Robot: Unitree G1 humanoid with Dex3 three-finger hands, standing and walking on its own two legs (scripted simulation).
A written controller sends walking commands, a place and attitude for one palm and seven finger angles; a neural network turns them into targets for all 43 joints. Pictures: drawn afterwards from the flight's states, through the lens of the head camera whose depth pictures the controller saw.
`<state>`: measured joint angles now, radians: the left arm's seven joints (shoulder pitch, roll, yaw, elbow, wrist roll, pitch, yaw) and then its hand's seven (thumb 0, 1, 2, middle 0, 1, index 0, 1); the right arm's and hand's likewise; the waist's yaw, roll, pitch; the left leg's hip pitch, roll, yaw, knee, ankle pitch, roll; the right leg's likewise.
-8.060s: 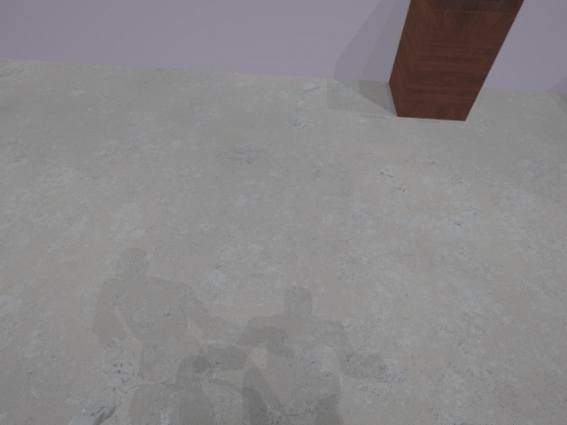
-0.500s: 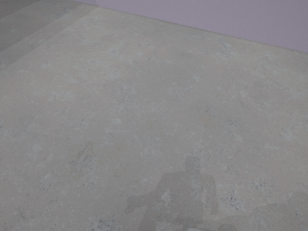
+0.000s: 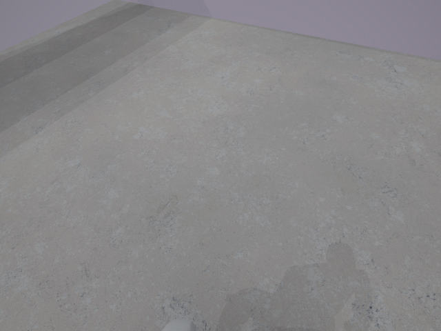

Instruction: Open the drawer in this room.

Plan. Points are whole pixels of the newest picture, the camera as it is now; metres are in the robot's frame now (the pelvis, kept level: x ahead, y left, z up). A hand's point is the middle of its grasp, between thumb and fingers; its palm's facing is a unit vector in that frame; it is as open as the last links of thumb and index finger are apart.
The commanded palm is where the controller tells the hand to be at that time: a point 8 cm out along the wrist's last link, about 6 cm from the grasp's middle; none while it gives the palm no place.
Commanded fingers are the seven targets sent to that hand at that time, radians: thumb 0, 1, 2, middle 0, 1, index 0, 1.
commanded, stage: turn or walk to find it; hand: left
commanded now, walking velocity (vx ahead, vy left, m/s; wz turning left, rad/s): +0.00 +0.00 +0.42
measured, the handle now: out of the picture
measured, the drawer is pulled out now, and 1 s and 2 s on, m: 0.00 0.00 0.00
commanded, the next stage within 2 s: none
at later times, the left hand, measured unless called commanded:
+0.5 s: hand out of the picture -0.03 +0.27 -0.18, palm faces +0.27 -0.93 -0.23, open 7.4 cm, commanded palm none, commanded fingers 0.00 0.90 0.90 -0.20 -0.30 -0.20 -0.30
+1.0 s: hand out of the picture -0.05 +0.21 -0.16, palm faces +0.42 -0.87 -0.25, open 7.4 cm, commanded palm none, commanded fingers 0.00 0.90 0.90 -0.20 -0.30 -0.20 -0.30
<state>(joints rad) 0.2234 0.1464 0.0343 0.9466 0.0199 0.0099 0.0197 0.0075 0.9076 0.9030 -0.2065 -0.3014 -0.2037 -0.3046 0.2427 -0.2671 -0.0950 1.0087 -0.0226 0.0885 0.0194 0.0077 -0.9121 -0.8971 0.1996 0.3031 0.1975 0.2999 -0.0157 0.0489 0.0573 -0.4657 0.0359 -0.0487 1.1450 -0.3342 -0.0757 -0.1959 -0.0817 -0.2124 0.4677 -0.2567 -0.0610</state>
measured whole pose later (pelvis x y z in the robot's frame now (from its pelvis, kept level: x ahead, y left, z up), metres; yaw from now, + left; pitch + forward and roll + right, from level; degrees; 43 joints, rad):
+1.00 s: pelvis -0.04 +0.01 +0.00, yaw +25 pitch -1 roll +2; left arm 0.21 0.16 0.03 0.94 0.03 0.01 0.02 0.01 0.90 0.90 -0.21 -0.30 -0.20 -0.30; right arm 0.22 -0.25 -0.09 1.00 -0.02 0.08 0.02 0.01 -0.91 -0.90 0.20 0.30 0.20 0.30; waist -0.02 0.03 0.07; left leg -0.43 0.04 0.00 1.01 -0.42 -0.07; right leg -0.19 -0.11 -0.20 0.50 -0.29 0.00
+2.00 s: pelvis -0.05 +0.00 +0.00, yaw +50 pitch +0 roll +2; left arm 0.23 0.17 0.04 0.95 0.03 0.01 0.02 0.01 0.91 0.90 -0.21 -0.30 -0.20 -0.30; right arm 0.21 -0.26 -0.08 1.01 -0.02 0.09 0.02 0.01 -0.91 -0.90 0.20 0.30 0.20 0.30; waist 0.00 0.02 0.07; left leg -0.41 0.04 -0.01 0.97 -0.42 -0.08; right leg -0.20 -0.11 -0.22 0.50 -0.29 -0.02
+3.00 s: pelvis -0.07 -0.02 -0.01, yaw +75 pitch +0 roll +2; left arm 0.23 0.17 0.04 0.96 0.03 0.01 0.01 0.01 0.90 0.90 -0.21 -0.30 -0.20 -0.30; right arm 0.19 -0.25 -0.08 1.00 -0.01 0.08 0.02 0.01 -0.91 -0.90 0.20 0.30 0.20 0.30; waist 0.01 0.01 0.08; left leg -0.38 0.04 0.02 0.89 -0.44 -0.07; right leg -0.21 -0.13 -0.23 0.52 -0.30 -0.01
